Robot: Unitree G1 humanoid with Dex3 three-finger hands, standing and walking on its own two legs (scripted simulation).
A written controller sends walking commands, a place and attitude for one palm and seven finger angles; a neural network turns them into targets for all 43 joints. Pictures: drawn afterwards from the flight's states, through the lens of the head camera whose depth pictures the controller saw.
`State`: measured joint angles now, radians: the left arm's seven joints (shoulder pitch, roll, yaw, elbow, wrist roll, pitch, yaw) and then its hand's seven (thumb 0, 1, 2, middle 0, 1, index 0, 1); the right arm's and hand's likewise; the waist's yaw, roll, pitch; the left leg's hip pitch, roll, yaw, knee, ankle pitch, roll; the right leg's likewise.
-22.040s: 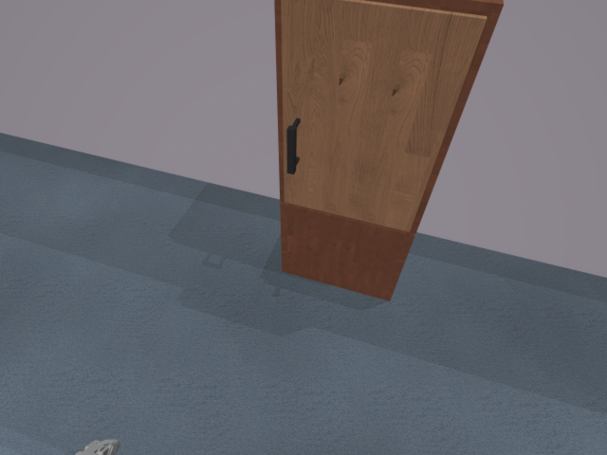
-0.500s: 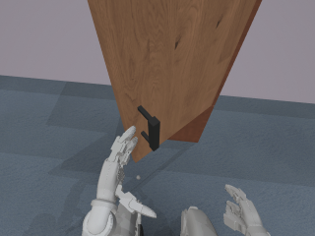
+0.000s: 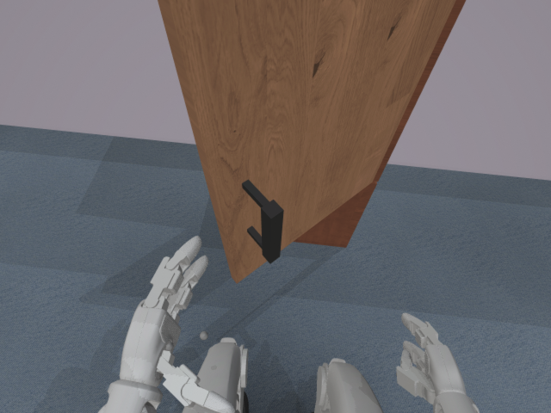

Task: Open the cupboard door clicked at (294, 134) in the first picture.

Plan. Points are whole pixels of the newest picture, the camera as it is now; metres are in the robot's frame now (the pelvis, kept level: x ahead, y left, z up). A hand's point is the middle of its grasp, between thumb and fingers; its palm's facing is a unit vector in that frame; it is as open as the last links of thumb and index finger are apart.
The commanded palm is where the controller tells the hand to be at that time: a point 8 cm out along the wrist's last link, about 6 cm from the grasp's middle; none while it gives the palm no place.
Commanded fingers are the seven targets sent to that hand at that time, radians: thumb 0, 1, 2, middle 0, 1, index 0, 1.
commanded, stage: draw the hand back to the body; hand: left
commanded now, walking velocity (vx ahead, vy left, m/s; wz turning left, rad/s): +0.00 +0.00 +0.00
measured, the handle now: (262, 224) +0.36 +0.05 +0.05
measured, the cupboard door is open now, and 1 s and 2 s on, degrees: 46 46 46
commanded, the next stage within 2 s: step back with the hand held close in 1.56 s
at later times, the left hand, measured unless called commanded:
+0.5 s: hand (123, 325) +0.20 +0.16 +0.16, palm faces -0.04 -1.00 -0.07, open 16.2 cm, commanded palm +0.17 +0.22 +0.17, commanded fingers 0.00 -0.25 0.41 -0.16 -0.30 -0.16 -0.30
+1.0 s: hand out of the picture +0.22 +0.24 +0.26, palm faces +0.34 -0.86 -0.39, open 11.2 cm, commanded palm +0.18 +0.29 +0.29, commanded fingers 0.00 0.62 0.78 -0.19 -0.30 -0.19 -0.30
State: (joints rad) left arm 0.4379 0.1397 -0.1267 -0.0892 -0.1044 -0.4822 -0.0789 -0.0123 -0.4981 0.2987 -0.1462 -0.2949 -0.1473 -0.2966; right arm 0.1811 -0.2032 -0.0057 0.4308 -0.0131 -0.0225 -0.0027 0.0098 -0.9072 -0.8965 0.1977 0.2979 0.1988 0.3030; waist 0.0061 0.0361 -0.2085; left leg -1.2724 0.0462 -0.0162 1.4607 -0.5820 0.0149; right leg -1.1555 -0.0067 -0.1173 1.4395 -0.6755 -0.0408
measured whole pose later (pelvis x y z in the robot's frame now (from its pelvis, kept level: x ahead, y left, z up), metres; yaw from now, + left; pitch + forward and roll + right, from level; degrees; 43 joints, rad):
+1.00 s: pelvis +0.05 +0.01 +0.14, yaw +0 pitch +0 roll -1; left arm 0.58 0.34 0.18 -0.42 -0.06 0.00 0.14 0.00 0.29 0.64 -0.18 -0.30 -0.18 -0.30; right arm 0.25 -0.22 0.05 0.53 0.03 -0.08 -0.10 0.01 -0.91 -0.90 0.20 0.30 0.20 0.30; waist 0.05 0.07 -0.08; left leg -0.31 0.01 0.04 0.65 -0.34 0.02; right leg -0.22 0.00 -0.06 0.61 -0.39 -0.01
